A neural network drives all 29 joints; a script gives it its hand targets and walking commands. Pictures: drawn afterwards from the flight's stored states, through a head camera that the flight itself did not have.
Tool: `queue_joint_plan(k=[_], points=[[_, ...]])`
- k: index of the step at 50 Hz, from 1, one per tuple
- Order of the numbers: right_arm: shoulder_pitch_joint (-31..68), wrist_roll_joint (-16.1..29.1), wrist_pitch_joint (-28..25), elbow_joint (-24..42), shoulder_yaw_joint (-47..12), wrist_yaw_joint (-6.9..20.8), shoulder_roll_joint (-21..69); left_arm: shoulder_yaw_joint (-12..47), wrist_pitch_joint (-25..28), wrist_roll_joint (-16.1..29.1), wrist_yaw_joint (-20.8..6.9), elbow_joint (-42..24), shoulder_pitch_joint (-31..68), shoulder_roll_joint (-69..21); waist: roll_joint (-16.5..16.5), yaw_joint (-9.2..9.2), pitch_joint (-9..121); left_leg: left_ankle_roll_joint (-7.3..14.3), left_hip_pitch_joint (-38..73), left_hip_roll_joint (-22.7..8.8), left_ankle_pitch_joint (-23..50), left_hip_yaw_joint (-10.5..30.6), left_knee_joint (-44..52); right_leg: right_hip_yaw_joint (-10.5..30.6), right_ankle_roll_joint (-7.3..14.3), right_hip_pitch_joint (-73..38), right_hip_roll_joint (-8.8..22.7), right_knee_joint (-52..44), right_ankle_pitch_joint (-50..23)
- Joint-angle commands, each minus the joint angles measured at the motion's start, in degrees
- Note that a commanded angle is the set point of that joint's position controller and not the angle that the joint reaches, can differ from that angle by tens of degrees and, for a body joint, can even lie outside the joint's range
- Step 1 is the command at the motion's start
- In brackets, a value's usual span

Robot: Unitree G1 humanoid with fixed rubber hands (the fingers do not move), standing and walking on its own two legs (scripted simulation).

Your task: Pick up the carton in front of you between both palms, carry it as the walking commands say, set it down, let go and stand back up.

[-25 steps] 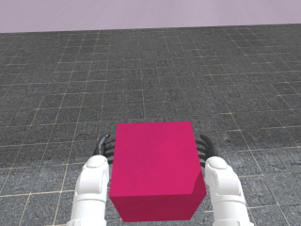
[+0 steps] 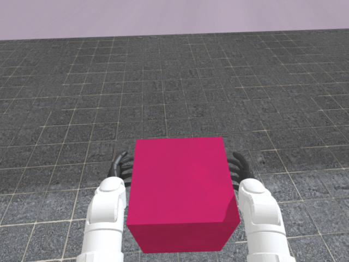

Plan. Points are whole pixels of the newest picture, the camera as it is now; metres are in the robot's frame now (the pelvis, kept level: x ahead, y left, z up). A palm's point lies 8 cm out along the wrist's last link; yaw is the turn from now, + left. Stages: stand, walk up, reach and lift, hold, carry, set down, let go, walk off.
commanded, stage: carry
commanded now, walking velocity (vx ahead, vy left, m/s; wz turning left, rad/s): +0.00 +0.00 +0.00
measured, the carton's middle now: (180, 198) +0.29 +0.00 -0.04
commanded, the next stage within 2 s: hold in 0.28 s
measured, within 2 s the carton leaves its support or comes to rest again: neither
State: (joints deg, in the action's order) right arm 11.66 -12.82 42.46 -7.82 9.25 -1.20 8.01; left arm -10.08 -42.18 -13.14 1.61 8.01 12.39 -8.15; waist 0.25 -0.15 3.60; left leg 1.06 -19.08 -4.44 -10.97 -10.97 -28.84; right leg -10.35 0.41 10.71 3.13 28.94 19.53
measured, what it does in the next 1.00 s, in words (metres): shifts its weight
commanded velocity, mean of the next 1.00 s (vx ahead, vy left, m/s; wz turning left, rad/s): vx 0.00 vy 0.00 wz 0.00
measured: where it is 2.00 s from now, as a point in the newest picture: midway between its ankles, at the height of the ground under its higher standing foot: outside the picture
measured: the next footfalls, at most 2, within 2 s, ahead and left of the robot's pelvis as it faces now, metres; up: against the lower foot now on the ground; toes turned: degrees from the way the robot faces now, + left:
none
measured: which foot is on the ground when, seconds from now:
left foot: down 0.00-1.00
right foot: down 0.00-1.00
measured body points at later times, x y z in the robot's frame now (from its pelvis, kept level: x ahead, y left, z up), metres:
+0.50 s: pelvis -0.02 -0.01 +0.01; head -0.02 +0.00 +0.46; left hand +0.29 +0.13 +0.03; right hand +0.27 -0.17 +0.03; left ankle +0.04 +0.13 -0.74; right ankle -0.05 -0.11 -0.74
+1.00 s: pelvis -0.07 +0.02 -0.04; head +0.06 +0.01 +0.39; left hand +0.34 +0.11 -0.07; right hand +0.30 -0.19 -0.08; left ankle +0.04 +0.12 -0.74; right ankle -0.05 -0.11 -0.74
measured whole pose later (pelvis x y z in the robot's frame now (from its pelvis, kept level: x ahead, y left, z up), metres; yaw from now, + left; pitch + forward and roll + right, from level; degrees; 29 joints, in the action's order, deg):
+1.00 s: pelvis -0.07 +0.02 -0.04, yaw -8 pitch +9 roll +0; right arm 39.9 -27.1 18.9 -39.7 31.8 5.0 6.8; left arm -32.4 -21.0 -26.4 0.5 34.0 38.8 -12.0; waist 0.8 0.7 -7.3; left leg 0.1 -40.7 2.2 -12.3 2.3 -43.8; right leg 4.6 -0.5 36.7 -2.2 47.4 20.0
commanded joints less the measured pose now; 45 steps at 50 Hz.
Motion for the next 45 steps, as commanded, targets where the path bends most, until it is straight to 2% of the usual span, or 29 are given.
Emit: queue_joint_plan(k=[1,14,15,16,17,18,19,20,21,22,24,26,27,29,31,32,33,35,37,39,41,43,45], points=[[26.9,13.9,-2.3,4.9,-32.4,12.2,48.7,32.6,1.4,13.7,-12.4,-2.8,23.7,-50.1,-0.3,0.16,15.2,0.1,10.0,-5.8,13.4,6.3,2.3,5.6,0.7,-0.2,6.4,-4.8,-13.4],[27.1,13.3,-2.4,4.0,-31.4,12.3,49.0,32.2,1.6,13.6,-12.7,-2.1,24.6,-50.4,-0.4,0.19,14.4,-0.1,9.3,-5.7,12.5,6.2,2.4,5.8,0.9,0.7,6.4,-5.0,-13.6],[21.0,12.7,-2.5,2.6,-29.7,12.5,50.6,30.8,1.5,13.3,-12.6,-3.6,17.9,-51.2,3.9,-0.34,7.8,1.3,24.6,9.7,25.0,15.1,3.7,17.1,1.7,1.4,-5.5,-8.3,-30.5],[21.1,12.4,-3.6,4.6,-29.6,12.1,48.7,30.6,2.2,13.3,-12.1,-5.3,18.5,-49.0,4.3,-0.06,11.9,1.2,28.2,8.5,29.0,16.2,3.8,17.9,1.0,-1.4,-6.3,-8.1,-35.6],[21.3,11.8,-3.9,4.0,-29.1,11.8,47.6,30.6,2.7,13.0,-11.8,-5.4,18.1,-48.8,2.8,-0.05,11.5,0.8,27.5,8.4,30.1,16.8,4.4,18.0,0.6,-2.9,-6.7,-8.5,-35.9],[20.8,10.8,-4.3,3.5,-28.5,11.4,47.6,30.5,2.8,12.1,-11.8,-5.8,19.2,-48.4,1.9,-0.11,12.6,0.6,28.9,8.6,31.5,16.8,4.4,17.8,0.8,-2.7,-6.9,-8.8,-34.8],[20.4,9.9,-4.6,2.9,-27.3,11.3,45.9,30.0,3.0,11.8,-11.9,-5.6,19.4,-47.7,0.9,-0.16,11.0,0.1,25.7,8.8,29.7,16.5,4.9,17.7,1.2,-5.1,-6.8,-9.4,-33.2],[20.3,8.8,-5.0,1.1,-26.2,11.1,45.9,30.7,3.3,12.4,-12.2,-5.3,22.1,-47.1,2.6,-1.42,9.5,-0.5,24.8,9.3,25.1,16.0,5.6,17.5,1.1,-5.7,-6.9,-10.8,-28.4],[22.7,9.1,-5.3,1.3,-26.4,11.3,46.2,30.9,3.4,12.0,-12.2,-4.5,22.3,-47.7,1.1,-0.88,8.6,-0.6,27.2,9.6,24.2,15.3,6.0,16.6,0.4,-3.2,-7.0,-10.4,-28.3],[24.6,9.8,-5.5,1.2,-26.5,11.9,46.5,31.0,3.4,11.6,-12.1,-4.1,22.8,-48.4,-1.3,-0.25,9.2,-0.8,26.9,9.5,18.3,15.2,7.1,16.4,0.6,-3.8,-7.1,-10.4,-23.4],[26.3,12.2,-5.5,2.0,-29.2,12.6,48.6,32.5,3.2,12.3,-12.1,-4.6,23.0,-49.9,-0.3,0.87,10.5,-1.1,26.2,10.1,19.1,14.6,6.3,16.8,0.5,-4.8,-7.3,-10.8,-23.6],[30.1,12.4,-5.6,2.0,-30.0,13.3,49.2,30.3,3.5,11.1,-12.2,-2.7,24.5,-50.3,0.8,1.64,10.6,-0.7,27.3,10.5,16.4,14.3,6.2,17.0,0.2,-2.5,-7.1,-11.1,-21.4],[33.1,11.7,-5.8,-0.4,-28.4,13.5,48.5,27.8,3.7,9.7,-12.1,0.2,26.1,-49.8,1.1,2.28,8.1,-0.3,26.5,10.4,13.2,14.3,6.1,17.0,0.4,-0.2,-6.9,-11.1,-17.3],[39.7,8.7,-7.0,-9.2,-22.0,13.8,46.4,20.9,4.6,6.3,-12.2,8.8,31.5,-48.4,2.8,3.22,0.6,0.6,23.9,10.0,2.7,13.9,4.9,17.0,1.7,7.3,-6.2,-11.4,-2.9],[47.8,4.9,-10.0,-19.1,-14.2,14.4,45.6,14.0,6.9,3.7,-12.9,17.0,40.0,-47.5,3.8,3.09,-2.1,0.6,23.9,10.3,-5.9,12.8,1.6,16.5,3.5,15.4,-5.5,-10.6,10.6],[50.5,2.9,-11.7,-23.1,-10.5,14.5,45.4,11.8,8.3,3.0,-13.0,19.5,44.3,-47.8,3.4,2.78,-2.0,0.3,23.7,10.4,-8.3,12.3,0.5,16.2,4.0,17.8,-5.5,-9.3,12.9],[51.2,0.5,-13.3,-26.7,-7.4,14.6,45.2,10.7,9.5,2.7,-13.2,21.0,48.0,-48.3,2.9,1.96,-1.9,-0.3,22.4,10.4,-10.9,12.6,0.7,15.6,4.0,17.6,-5.8,-7.8,13.1],[55.0,-3.0,-15.8,-30.3,-2.2,14.6,42.9,8.2,11.0,1.6,-12.4,23.3,53.5,-48.6,-0.9,1.20,-0.2,-1.1,18.8,9.3,-14.8,15.8,1.5,14.8,3.8,16.2,-6.9,-3.0,9.8],[57.5,-5.6,-16.9,-33.0,3.1,14.1,40.2,3.5,11.7,-0.8,-11.1,25.7,54.8,-47.9,-3.5,0.82,2.0,-1.6,15.9,8.8,-16.3,16.6,0.6,14.7,3.8,16.4,-7.8,0.1,8.7],[55.7,-8.1,-17.6,-35.4,8.2,13.4,36.1,-1.0,12.5,-3.2,-10.0,28.2,53.5,-44.7,-3.6,-0.31,3.2,-1.9,12.7,9.3,-15.8,16.3,-1.6,14.2,3.9,19.3,-8.5,2.3,8.1],[53.3,-10.5,-18.8,-36.2,11.6,12.9,32.4,-4.8,14.2,-6.1,-9.1,30.0,50.3,-40.4,-2.8,-0.67,4.2,-1.9,8.9,9.6,-13.2,15.5,-4.0,13.6,3.4,23.4,-8.8,4.3,6.4],[51.2,-11.5,-20.5,-36.2,12.4,12.7,30.3,-7.2,16.8,-8.2,-8.5,31.1,47.5,-37.7,-2.1,-0.03,5.7,-1.9,4.3,9.9,-8.0,14.7,-6.6,13.2,2.7,26.9,-9.1,6.5,3.2],[51.4,-10.7,-23.4,-35.3,9.9,13.1,30.5,-7.5,20.4,-8.8,-8.1,31.6,45.9,-37.3,-1.4,0.97,8.7,-1.9,-0.1,10.3,-2.4,14.5,-9.6,13.0,2.2,30.5,-9.5,9.4,0.0]])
